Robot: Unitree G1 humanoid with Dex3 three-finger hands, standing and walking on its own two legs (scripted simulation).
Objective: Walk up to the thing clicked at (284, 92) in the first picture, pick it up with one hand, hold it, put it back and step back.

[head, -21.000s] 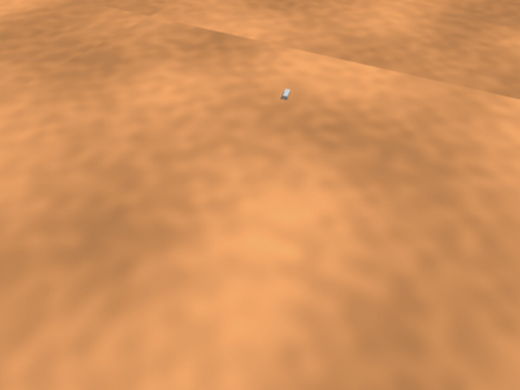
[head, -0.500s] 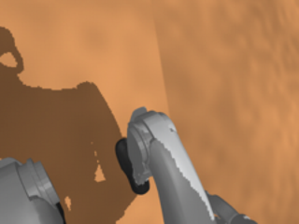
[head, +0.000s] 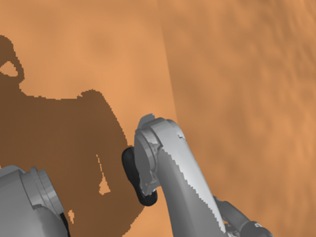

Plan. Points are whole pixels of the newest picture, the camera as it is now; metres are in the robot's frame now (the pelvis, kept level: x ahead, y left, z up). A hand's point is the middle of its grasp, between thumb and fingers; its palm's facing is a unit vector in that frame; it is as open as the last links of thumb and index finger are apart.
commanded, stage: close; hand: left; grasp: from above
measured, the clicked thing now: out of the picture +0.48 +0.33 -0.29
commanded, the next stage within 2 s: settle in 1.06 s
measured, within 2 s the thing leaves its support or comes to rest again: leaves its support in 1.38 s
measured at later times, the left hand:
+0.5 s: hand out of the picture +0.46 +0.32 -0.25, palm faces -0.46 -0.11 -0.88, open 8.3 cm
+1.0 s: hand out of the picture +0.47 +0.33 -0.25, palm faces -0.46 -0.11 -0.88, open 6.7 cm
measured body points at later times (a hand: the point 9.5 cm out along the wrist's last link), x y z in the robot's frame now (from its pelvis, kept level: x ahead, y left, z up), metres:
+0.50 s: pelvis +0.00 +0.00 +0.00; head +0.28 +0.15 +0.32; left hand +0.48 +0.33 -0.20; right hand +0.06 -0.25 -0.05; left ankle +0.06 +0.12 -0.27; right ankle +0.14 -0.14 -0.27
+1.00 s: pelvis +0.00 +0.00 +0.00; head +0.28 +0.14 +0.32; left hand +0.49 +0.33 -0.20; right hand +0.04 -0.25 -0.04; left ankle +0.06 +0.12 -0.27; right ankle +0.14 -0.14 -0.27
